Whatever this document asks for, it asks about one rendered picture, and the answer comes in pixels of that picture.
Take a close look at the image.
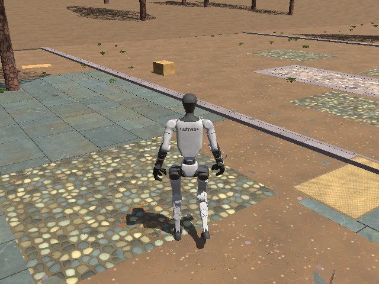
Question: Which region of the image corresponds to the robot foot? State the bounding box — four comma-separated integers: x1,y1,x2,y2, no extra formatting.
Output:
174,226,182,241
201,230,210,240

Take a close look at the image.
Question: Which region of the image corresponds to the robot right foot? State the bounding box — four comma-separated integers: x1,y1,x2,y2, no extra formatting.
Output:
201,230,210,240

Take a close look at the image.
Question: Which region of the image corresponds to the robot left forearm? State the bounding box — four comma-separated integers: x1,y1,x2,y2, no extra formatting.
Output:
155,143,167,169

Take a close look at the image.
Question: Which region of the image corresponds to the robot right upper arm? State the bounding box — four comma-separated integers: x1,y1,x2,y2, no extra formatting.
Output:
202,119,218,152

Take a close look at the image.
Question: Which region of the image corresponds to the robot left foot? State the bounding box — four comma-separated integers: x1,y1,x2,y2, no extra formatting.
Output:
174,226,182,241

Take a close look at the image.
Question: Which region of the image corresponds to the robot right forearm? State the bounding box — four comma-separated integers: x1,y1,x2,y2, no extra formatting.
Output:
212,143,224,166

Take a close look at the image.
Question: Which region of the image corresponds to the robot right hand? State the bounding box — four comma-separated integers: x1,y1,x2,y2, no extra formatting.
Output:
211,164,225,176

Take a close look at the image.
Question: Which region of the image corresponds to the robot left upper arm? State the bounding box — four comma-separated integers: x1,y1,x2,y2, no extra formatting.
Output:
161,119,177,152

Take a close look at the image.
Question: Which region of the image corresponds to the robot left hand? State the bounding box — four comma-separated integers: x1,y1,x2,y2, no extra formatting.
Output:
153,167,166,181

